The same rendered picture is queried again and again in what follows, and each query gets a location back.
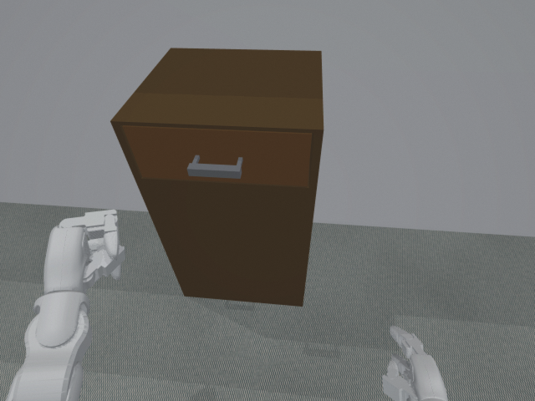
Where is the left robot hand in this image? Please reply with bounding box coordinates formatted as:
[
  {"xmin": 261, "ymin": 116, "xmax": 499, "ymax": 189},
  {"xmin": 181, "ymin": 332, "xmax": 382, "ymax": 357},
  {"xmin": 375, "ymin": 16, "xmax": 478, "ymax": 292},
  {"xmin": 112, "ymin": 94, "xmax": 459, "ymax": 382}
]
[{"xmin": 43, "ymin": 210, "xmax": 125, "ymax": 295}]

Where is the cabinet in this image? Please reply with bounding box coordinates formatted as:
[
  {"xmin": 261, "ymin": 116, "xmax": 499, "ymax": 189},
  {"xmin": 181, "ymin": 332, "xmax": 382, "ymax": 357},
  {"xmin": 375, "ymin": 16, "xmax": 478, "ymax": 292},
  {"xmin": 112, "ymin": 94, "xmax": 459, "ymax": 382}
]
[{"xmin": 110, "ymin": 48, "xmax": 324, "ymax": 307}]

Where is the robot left forearm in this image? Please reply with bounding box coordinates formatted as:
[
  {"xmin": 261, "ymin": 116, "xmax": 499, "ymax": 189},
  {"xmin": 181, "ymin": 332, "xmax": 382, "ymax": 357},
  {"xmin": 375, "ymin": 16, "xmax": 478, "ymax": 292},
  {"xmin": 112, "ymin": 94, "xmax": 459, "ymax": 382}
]
[{"xmin": 6, "ymin": 290, "xmax": 93, "ymax": 401}]

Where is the right robot hand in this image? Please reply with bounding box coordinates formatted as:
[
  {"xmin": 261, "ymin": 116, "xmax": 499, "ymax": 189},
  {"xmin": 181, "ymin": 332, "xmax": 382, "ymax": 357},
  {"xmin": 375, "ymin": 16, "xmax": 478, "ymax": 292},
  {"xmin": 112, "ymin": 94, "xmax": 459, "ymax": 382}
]
[{"xmin": 382, "ymin": 326, "xmax": 448, "ymax": 401}]

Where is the drawer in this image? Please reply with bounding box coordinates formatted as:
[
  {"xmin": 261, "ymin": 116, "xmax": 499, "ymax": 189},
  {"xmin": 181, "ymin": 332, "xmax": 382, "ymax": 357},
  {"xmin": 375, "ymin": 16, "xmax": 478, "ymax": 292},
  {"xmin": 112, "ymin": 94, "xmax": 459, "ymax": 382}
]
[{"xmin": 122, "ymin": 125, "xmax": 312, "ymax": 186}]

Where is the handle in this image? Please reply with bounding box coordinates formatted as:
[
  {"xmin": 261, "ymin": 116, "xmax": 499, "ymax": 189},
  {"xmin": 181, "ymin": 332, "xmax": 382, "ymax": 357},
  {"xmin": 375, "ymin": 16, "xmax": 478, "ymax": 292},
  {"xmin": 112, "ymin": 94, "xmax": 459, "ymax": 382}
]
[{"xmin": 187, "ymin": 155, "xmax": 243, "ymax": 179}]

